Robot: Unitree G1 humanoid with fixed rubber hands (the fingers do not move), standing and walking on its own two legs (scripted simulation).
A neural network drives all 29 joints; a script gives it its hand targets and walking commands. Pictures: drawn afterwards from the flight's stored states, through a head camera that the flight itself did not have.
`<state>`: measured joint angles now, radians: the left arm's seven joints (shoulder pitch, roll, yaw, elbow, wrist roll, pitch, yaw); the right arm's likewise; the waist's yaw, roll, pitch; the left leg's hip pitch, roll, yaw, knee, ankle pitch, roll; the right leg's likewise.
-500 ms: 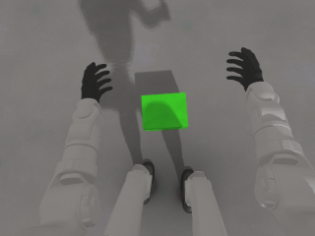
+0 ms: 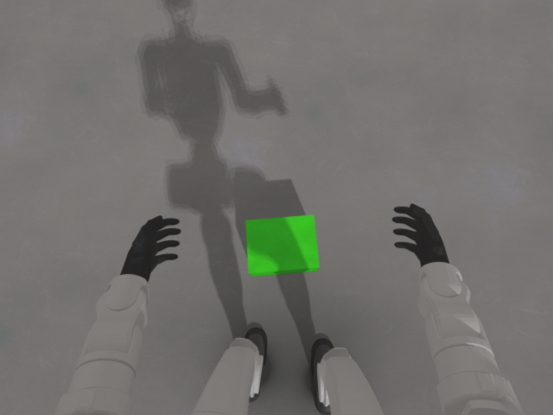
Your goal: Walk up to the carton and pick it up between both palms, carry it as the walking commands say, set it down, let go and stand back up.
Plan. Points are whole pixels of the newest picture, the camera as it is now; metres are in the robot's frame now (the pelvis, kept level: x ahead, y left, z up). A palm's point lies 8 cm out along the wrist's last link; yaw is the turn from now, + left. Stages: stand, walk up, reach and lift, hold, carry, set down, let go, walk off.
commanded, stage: let go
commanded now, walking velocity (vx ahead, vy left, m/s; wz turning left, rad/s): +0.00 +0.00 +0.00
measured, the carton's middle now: (282, 247) +0.42 +0.04 -0.64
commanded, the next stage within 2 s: stand in 0.86 s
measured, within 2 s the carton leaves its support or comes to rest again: neither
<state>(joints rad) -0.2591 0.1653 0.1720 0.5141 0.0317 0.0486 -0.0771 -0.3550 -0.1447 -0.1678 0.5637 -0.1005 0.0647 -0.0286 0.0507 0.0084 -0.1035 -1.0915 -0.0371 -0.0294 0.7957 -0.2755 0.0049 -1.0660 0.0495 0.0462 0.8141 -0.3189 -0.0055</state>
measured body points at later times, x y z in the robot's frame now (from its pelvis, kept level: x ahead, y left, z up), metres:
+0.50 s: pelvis +0.05 +0.00 +0.06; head +0.08 -0.01 +0.50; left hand +0.22 +0.23 -0.02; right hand +0.23 -0.23 -0.02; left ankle +0.03 +0.11 -0.68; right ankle +0.01 -0.11 -0.69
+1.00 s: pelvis +0.04 +0.00 +0.05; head +0.04 +0.01 +0.50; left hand +0.20 +0.27 -0.03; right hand +0.19 -0.26 -0.03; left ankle +0.03 +0.11 -0.68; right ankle +0.01 -0.11 -0.68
